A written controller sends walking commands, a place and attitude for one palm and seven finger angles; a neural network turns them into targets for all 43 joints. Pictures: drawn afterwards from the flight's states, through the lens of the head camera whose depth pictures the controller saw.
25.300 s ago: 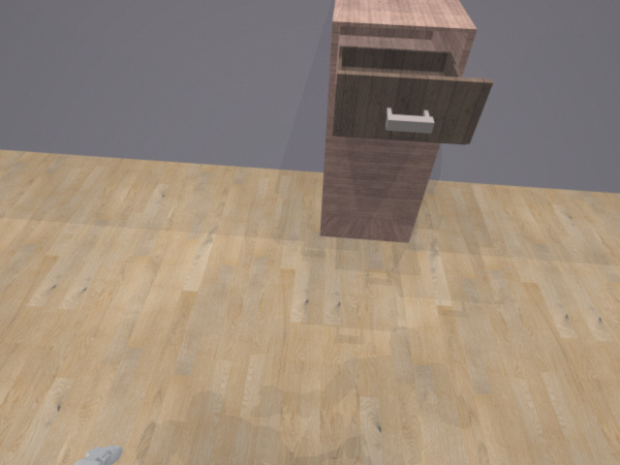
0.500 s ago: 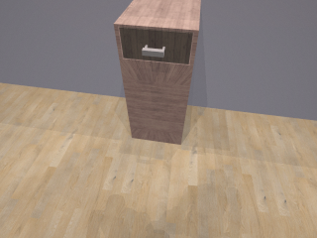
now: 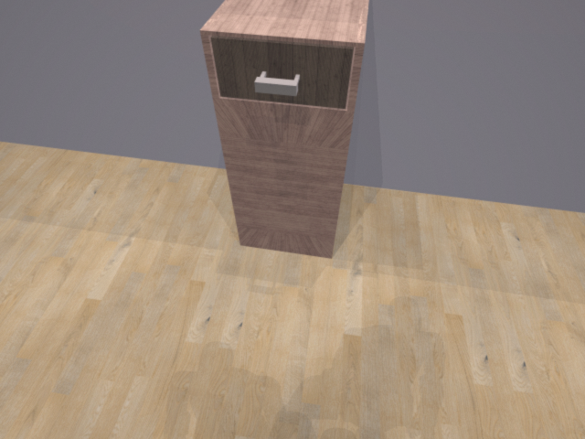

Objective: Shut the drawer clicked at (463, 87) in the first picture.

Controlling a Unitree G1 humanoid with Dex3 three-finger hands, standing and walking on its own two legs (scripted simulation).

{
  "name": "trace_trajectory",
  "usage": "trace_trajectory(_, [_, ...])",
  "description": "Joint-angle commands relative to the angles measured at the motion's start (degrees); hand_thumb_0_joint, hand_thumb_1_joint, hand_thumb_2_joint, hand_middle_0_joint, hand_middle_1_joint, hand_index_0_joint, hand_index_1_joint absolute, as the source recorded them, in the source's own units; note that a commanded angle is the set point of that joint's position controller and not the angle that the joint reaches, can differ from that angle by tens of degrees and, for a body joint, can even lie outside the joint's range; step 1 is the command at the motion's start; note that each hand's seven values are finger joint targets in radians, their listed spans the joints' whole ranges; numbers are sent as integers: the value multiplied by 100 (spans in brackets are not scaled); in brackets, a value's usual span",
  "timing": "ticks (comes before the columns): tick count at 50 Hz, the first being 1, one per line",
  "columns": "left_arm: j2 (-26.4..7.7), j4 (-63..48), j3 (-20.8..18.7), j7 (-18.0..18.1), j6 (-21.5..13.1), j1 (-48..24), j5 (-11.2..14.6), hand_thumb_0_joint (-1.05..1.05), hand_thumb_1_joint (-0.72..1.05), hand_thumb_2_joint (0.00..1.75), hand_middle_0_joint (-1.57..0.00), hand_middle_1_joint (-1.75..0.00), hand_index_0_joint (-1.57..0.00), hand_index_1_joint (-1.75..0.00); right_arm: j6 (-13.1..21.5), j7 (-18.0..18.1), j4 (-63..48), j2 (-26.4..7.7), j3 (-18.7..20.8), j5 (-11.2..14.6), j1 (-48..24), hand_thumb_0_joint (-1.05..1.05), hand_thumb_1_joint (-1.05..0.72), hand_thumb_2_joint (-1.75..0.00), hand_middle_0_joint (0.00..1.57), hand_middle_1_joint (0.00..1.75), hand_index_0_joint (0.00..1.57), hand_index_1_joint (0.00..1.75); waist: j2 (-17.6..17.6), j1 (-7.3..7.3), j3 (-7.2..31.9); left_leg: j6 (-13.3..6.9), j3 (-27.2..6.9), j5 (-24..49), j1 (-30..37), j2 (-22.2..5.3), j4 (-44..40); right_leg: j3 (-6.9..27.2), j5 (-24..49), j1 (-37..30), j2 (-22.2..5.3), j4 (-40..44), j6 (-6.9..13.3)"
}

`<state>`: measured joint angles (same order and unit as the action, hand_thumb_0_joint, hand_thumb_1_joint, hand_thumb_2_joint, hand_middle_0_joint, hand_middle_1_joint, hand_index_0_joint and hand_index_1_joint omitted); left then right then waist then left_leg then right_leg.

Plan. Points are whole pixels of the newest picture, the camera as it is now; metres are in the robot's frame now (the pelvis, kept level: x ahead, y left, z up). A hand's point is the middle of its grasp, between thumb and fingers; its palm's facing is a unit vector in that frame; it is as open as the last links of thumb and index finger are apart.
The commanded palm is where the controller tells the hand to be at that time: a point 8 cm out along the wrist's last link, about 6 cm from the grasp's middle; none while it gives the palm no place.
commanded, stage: look to check the result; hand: left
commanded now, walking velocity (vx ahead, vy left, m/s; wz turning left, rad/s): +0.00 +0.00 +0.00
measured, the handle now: (278, 81) +0.90 +0.08 +0.02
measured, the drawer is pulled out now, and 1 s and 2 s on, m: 0.00 0.00 0.00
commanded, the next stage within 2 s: stand and wait in 0.22 s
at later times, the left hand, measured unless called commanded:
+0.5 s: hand out of the picture +0.01 +0.16 -0.18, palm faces +0.05 -0.98 -0.19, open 7.4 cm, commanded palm none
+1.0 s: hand out of the picture +0.02 +0.17 -0.17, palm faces +0.04 -0.98 -0.21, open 7.4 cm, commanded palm none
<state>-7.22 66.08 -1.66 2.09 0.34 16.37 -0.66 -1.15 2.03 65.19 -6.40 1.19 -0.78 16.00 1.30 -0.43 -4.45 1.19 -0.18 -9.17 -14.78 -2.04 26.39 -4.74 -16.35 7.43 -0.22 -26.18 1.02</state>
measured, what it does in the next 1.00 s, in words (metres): stands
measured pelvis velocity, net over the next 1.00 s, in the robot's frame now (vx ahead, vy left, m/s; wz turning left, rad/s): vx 0.02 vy -0.01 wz -0.01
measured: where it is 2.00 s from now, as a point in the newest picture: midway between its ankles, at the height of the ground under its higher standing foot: outside the picture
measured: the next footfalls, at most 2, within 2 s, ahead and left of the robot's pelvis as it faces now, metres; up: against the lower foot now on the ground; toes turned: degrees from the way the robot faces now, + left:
none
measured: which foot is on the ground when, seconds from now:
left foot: down 0.00-1.00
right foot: down 0.00-1.00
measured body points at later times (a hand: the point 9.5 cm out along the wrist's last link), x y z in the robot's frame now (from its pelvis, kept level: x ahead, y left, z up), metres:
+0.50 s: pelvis +0.02 -0.01 +0.00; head +0.03 -0.01 +0.45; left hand +0.01 +0.21 -0.16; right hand +0.01 -0.23 -0.16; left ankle +0.06 +0.13 -0.74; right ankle -0.02 -0.11 -0.74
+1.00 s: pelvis +0.02 -0.01 +0.00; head +0.03 -0.01 +0.45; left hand +0.02 +0.22 -0.16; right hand +0.02 -0.23 -0.16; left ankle +0.06 +0.13 -0.74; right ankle -0.02 -0.11 -0.74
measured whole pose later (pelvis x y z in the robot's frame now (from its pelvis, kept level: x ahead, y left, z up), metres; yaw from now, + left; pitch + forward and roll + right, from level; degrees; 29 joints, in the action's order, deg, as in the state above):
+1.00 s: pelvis +0.02 -0.01 +0.00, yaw +0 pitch -3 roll +0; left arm -9.1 65.4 -1.8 1.7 -0.2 14.7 -0.6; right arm -0.7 2.1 65.6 -8.6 1.1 -0.7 13.7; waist 0.5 -0.3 -3.9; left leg 1.8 0.0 -9.9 -12.2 -2.7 24.7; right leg -4.6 -16.2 4.3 0.5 -23.0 1.5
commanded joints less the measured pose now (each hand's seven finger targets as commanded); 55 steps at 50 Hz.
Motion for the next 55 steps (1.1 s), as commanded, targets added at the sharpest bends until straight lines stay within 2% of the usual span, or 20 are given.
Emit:
trace_trajectory(1, [-565,-113,-70,35,-83,360,18,0,90,90,-20,-30,-20,-30,52,36,-118,-494,95,-20,382,0,-90,-90,20,30,20,30,-28,-29,-141,-237,-237,349,382,-336,-340,493,88,691,-550,836,169])
trace_trajectory(5, [-569,-105,-74,36,-96,404,12,0,90,90,-20,-30,-20,-30,62,44,-120,-540,99,-14,357,0,-90,-90,20,30,20,30,-54,-26,-77,-243,-240,454,447,-353,-331,511,213,645,-534,835,166])
trace_trajectory(8, [-547,-83,-66,33,-95,385,18,0,90,90,-20,-30,-20,-30,56,43,-96,-499,83,-22,342,0,-90,-90,20,30,20,30,-125,-28,-173,-228,-225,377,395,-336,-349,511,159,664,-544,871,165])
trace_trajectory(12, [-567,-91,-69,28,-99,378,21,0,90,90,-20,-30,-20,-30,72,49,-100,-532,75,-22,312,0,-90,-90,20,30,20,30,7,-17,-123,-229,-229,487,417,-344,-350,507,296,578,-546,849,162])
trace_trajectory(15, [-618,-98,-81,30,-116,397,16,0,90,90,-20,-30,-20,-30,82,54,-118,-581,86,-12,272,0,-90,-90,20,30,20,30,-112,3,-50,-226,-215,649,456,-358,-323,492,581,488,-560,833,149])
trace_trajectory(25, [-678,-154,-98,26,-122,291,19,0,90,90,-20,-30,-20,-30,104,65,-119,-675,86,-17,194,0,-90,-90,20,30,20,30,29,3,38,-222,-224,821,544,-382,-336,502,863,336,-553,812,147])
trace_trajectory(36, [-769,-200,-117,16,-137,191,18,0,90,90,-20,-30,-20,-30,114,57,-124,-739,92,-17,149,0,-90,-90,20,30,20,30,-125,-7,18,-217,-197,824,567,-400,-390,470,960,272,-581,872,133])
trace_trajectory(44, [-808,-196,-110,8,-137,156,24,0,90,90,-20,-30,-20,-30,97,44,-119,-779,94,-20,89,0,-90,-90,20,30,20,30,-134,-7,-113,-196,-201,582,521,-377,-442,510,662,357,-576,1000,134])
trace_trajectory(48, [-845,-203,-106,-2,-138,115,23,0,90,90,-20,-30,-20,-30,105,45,-116,-824,92,-26,72,0,-90,-90,20,30,20,30,20,-14,-79,-199,-208,576,544,-394,-465,528,584,346,-563,999,148])
trace_trajectory(55, [-936,-215,-123,-12,-155,87,13,0,90,90,-20,-30,-20,-30,134,48,-167,-967,123,-9,-21,0,-90,-90,20,30,20,30,-77,5,38,-223,-248,700,638,-421,-497,538,716,305,-553,968,146])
